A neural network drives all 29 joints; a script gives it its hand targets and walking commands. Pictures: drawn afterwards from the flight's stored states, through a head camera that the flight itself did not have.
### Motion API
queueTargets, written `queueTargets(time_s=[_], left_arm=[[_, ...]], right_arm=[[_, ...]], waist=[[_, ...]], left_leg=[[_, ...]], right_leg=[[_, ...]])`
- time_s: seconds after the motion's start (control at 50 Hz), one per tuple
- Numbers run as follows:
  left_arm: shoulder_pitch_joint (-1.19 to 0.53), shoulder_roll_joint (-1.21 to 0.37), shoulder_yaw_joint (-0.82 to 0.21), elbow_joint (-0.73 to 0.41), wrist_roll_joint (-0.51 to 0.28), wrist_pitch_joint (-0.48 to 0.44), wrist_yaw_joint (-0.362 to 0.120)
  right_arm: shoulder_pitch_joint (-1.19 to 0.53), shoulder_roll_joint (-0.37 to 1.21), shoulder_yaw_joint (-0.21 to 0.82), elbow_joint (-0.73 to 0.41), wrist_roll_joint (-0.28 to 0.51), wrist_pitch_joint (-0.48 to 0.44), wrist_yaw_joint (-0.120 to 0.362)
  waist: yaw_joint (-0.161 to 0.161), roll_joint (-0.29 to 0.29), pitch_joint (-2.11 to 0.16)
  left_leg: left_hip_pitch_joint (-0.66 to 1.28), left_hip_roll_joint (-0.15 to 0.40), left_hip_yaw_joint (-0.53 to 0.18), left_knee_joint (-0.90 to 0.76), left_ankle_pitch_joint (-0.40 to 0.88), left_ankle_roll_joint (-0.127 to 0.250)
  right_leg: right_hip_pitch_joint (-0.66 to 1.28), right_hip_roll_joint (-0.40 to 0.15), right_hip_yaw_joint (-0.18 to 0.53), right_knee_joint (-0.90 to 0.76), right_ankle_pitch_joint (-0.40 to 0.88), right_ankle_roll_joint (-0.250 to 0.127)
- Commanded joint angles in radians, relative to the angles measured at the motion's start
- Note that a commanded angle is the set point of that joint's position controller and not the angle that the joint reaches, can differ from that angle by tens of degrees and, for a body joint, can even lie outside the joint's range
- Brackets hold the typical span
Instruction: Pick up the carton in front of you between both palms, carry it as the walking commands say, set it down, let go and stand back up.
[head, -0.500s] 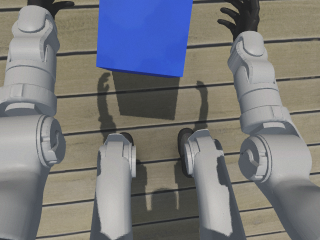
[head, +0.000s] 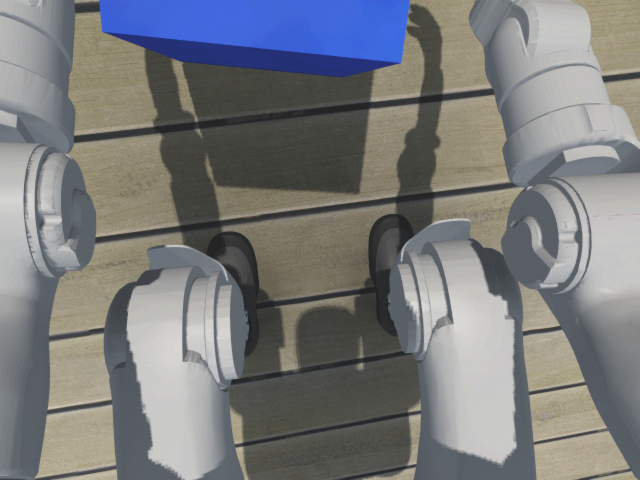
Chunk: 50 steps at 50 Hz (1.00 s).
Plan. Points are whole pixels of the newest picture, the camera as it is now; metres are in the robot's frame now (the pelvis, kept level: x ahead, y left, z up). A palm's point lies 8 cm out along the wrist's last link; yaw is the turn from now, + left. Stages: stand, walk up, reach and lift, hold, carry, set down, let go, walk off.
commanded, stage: reach and lift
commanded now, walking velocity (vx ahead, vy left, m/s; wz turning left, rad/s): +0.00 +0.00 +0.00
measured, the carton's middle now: out of the picture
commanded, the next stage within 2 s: none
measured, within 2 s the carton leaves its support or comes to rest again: leaves its support in 0.74 s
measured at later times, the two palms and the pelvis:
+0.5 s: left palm out of the picture +0.58 +0.19 -0.18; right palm out of the picture +0.56 -0.12 -0.18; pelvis +0.00 -0.01 +0.00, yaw +0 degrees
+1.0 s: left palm out of the picture +0.55 +0.20 -0.06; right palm out of the picture +0.53 -0.11 -0.07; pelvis +0.01 -0.02 +0.03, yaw +4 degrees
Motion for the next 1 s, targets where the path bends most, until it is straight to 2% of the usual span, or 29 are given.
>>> queueTargets(time_s=[0.0,0.06,0.12,0.14,0.24,0.28,0.3,0.32,0.34,0.36,0.38,0.4,0.44,0.46,0.5,0.52,0.56,0.6,0.62,0.68,0.72,0.74,0.76,0.78,0.82,0.88,0.9,0.94,0.98], left_arm=[[-0.247,0.151,-0.016,-0.116,-0.028,-0.035,0.018],[-0.268,0.118,-0.041,-0.148,-0.042,-0.030,0.025],[-0.239,0.124,-0.056,-0.150,-0.077,-0.028,0.022],[-0.235,0.084,-0.054,-0.146,-0.062,-0.030,0.017],[-0.243,0.055,-0.015,-0.149,-0.067,-0.026,0.001],[-0.227,0.152,0.006,-0.080,-0.013,-0.020,0.001],[-0.277,0.093,-0.019,-0.141,-0.041,-0.026,0.000],[-0.309,0.018,-0.050,-0.140,-0.048,-0.029,-0.009],[-0.331,0.065,-0.039,-0.117,-0.049,-0.021,-0.007],[-0.383,-0.079,-0.072,-0.179,-0.083,-0.012,-0.017],[-0.341,-0.124,-0.072,-0.105,-0.044,-0.001,-0.030],[-0.375,-0.285,-0.098,-0.145,-0.059,0.005,-0.063],[-0.452,-0.603,-0.098,-0.123,0.007,0.042,-0.146],[-0.436,-0.703,-0.096,-0.109,0.041,0.047,-0.193],[-0.389,-0.936,-0.065,-0.089,0.100,0.086,-0.266],[-0.353,-0.921,-0.051,-0.185,0.084,0.070,-0.276],[-0.399,-0.996,-0.087,-0.238,0.031,0.070,-0.278],[-0.355,-1.044,-0.086,-0.259,0.037,0.076,-0.277],[-0.329,-1.102,-0.112,-0.295,0.031,0.084,-0.278],[-0.398,-1.072,-0.145,-0.438,0.008,0.078,-0.244],[-0.487,-1.096,-0.204,-0.503,-0.014,0.086,-0.227],[-0.404,-1.192,-0.211,-0.511,-0.038,0.095,-0.221],[-0.473,-1.210,-0.248,-0.611,-0.059,0.103,-0.214],[-0.458,-1.233,-0.283,-0.647,-0.050,0.111,-0.203],[-0.381,-1.251,-0.205,-0.575,-0.016,0.147,-0.193],[-0.321,-1.357,-0.231,-0.605,-0.006,0.199,-0.197],[-0.156,-1.348,-0.183,-0.497,0.054,0.229,-0.188],[-0.147,-1.358,-0.115,-0.491,0.090,0.232,-0.200],[-0.145,-1.378,-0.096,-0.388,0.134,0.251,-0.231]], right_arm=[[-0.207,-0.120,0.038,-0.083,0.018,-0.035,-0.007],[-0.177,-0.131,0.045,-0.147,0.058,-0.037,-0.015],[-0.150,-0.108,0.067,-0.168,0.051,-0.030,-0.028],[-0.140,-0.080,0.083,-0.127,0.080,-0.025,-0.021],[-0.193,-0.088,0.058,-0.168,0.027,-0.029,-0.033],[-0.189,-0.040,0.087,-0.113,0.085,-0.001,-0.027],[-0.221,-0.008,0.082,-0.146,0.094,-0.017,-0.023],[-0.279,0.029,0.104,-0.210,0.090,-0.018,-0.024],[-0.256,-0.021,0.079,-0.113,0.038,-0.009,-0.027],[-0.281,0.043,0.065,-0.168,0.026,-0.007,-0.025],[-0.276,0.137,0.081,-0.094,0.018,0.004,-0.015],[-0.320,0.302,0.121,-0.124,0.033,0.009,0.022],[-0.483,0.536,0.110,-0.201,-0.040,0.028,0.083],[-0.490,0.688,0.140,-0.238,-0.076,0.054,0.129],[-0.494,0.842,0.084,-0.148,-0.118,0.098,0.204],[-0.397,0.921,0.115,-0.147,-0.115,0.112,0.226],[-0.424,0.969,0.124,-0.195,-0.090,0.097,0.255],[-0.445,1.002,0.163,-0.197,-0.066,0.107,0.269],[-0.454,0.994,0.185,-0.279,-0.060,0.093,0.270],[-0.428,1.040,0.231,-0.280,0.015,0.110,0.279],[-0.473,1.075,0.301,-0.333,0.053,0.123,0.263],[-0.565,1.089,0.315,-0.391,0.058,0.119,0.254],[-0.558,1.090,0.336,-0.426,0.076,0.118,0.245],[-0.580,1.130,0.394,-0.540,0.119,0.121,0.248],[-0.606,1.126,0.383,-0.519,0.088,0.161,0.233],[-0.576,1.136,0.400,-0.613,0.031,0.181,0.228],[-0.586,1.154,0.382,-0.733,0.059,0.189,0.228],[-0.479,1.131,0.334,-0.598,-0.048,0.220,0.236],[-0.326,1.094,0.198,-0.390,-0.170,0.247,0.258]], waist=[[0.015,0.025,-1.329],[0.000,0.121,-1.368],[-0.030,0.044,-1.314],[0.041,0.098,-1.270],[-0.041,0.034,-1.244],[0.074,0.050,-1.227],[0.019,0.077,-1.212],[0.044,0.073,-1.277],[-0.016,0.060,-1.215],[-0.020,0.077,-1.205],[-0.045,0.073,-1.209],[0.009,0.045,-1.196],[-0.066,0.090,-1.216],[-0.005,0.073,-1.157],[-0.015,0.148,-1.042],[0.038,0.061,-1.016],[-0.039,0.047,-1.115],[0.024,0.048,-1.105],[-0.001,0.142,-1.180],[0.066,0.097,-1.297],[0.061,0.074,-1.433],[0.014,0.063,-1.585],[0.042,0.123,-1.660],[0.052,0.062,-1.822],[0.078,0.092,-1.831],[0.045,0.071,-1.903],[0.109,0.107,-1.938],[0.017,0.037,-1.705],[-0.051,0.123,-1.361]], left_leg=[[0.691,0.001,0.017,-0.171,0.470,-0.055],[0.800,0.014,0.007,-0.121,0.545,-0.053],[0.702,0.002,0.010,-0.104,0.482,-0.042],[0.692,-0.008,0.045,-0.138,0.460,-0.055],[0.565,0.002,0.031,-0.127,0.396,-0.045],[0.590,0.013,0.055,-0.147,0.327,-0.040],[0.539,0.005,0.063,-0.167,0.305,-0.053],[0.582,0.001,0.061,-0.132,0.322,-0.038],[0.607,0.013,0.037,-0.164,0.338,-0.047],[0.612,-0.015,0.040,-0.180,0.333,-0.040],[0.543,0.001,0.044,-0.157,0.291,-0.052],[0.571,-0.015,0.049,-0.174,0.281,-0.037],[0.563,-0.032,0.033,-0.164,0.280,-0.045],[0.518,-0.040,0.050,-0.150,0.308,-0.042],[0.493,-0.046,0.049,-0.125,0.307,-0.022],[0.442,-0.063,0.065,-0.137,0.325,-0.022],[0.511,-0.063,0.052,-0.146,0.375,-0.017],[0.501,-0.073,0.061,-0.151,0.404,-0.011],[0.552,-0.078,0.083,-0.138,0.434,-0.030],[0.691,-0.080,0.067,-0.134,0.526,-0.015],[0.785,-0.071,0.073,-0.125,0.598,-0.021],[0.852,-0.092,0.071,-0.155,0.600,-0.012],[0.920,-0.101,0.084,-0.135,0.665,-0.030],[0.981,-0.102,0.079,-0.150,0.707,-0.021],[1.018,-0.104,0.096,-0.170,0.611,-0.033],[0.974,-0.122,0.092,-0.221,0.596,-0.044],[1.050,-0.117,0.118,-0.263,0.590,-0.025],[0.844,-0.120,0.081,-0.285,0.471,-0.036],[0.675,-0.121,0.097,-0.374,0.270,-0.056]], right_leg=[[0.607,-0.004,-0.164,-0.039,0.436,-0.031],[0.524,0.004,-0.151,-0.039,0.452,-0.037],[0.546,0.009,-0.132,-0.056,0.433,-0.030],[0.519,0.020,-0.129,-0.073,0.408,-0.037],[0.610,0.024,-0.111,-0.087,0.417,-0.055],[0.633,0.016,-0.100,-0.093,0.354,-0.044],[0.614,0.031,-0.115,-0.106,0.349,-0.054],[0.634,0.017,-0.123,-0.086,0.354,-0.047],[0.622,0.033,-0.117,-0.104,0.361,-0.052],[0.583,0.027,-0.149,-0.113,0.331,-0.055],[0.630,0.036,-0.131,-0.102,0.333,-0.075],[0.629,0.040,-0.144,-0.098,0.322,-0.064],[0.678,0.064,-0.137,-0.091,0.342,-0.079],[0.619,0.064,-0.131,-0.077,0.352,-0.085],[0.475,0.076,-0.124,-0.053,0.288,-0.097],[0.508,0.090,-0.147,-0.043,0.310,-0.087],[0.465,0.099,-0.185,-0.023,0.358,-0.077],[0.487,0.093,-0.157,-0.028,0.383,-0.084],[0.451,0.091,-0.149,-0.046,0.384,-0.083],[0.383,0.091,-0.159,-0.014,0.416,-0.080],[0.480,0.101,-0.136,-0.045,0.475,-0.078],[0.542,0.107,-0.200,-0.023,0.497,-0.060],[0.541,0.106,-0.160,-0.042,0.501,-0.084],[0.631,0.114,-0.178,-0.039,0.572,-0.065],[0.632,0.106,-0.173,-0.089,0.466,-0.075],[0.690,0.121,-0.165,-0.137,0.484,-0.072],[0.632,0.125,-0.170,-0.168,0.433,-0.067],[0.597,0.123,-0.162,-0.227,0.372,-0.072],[0.475,0.109,-0.182,-0.281,0.223,-0.092]])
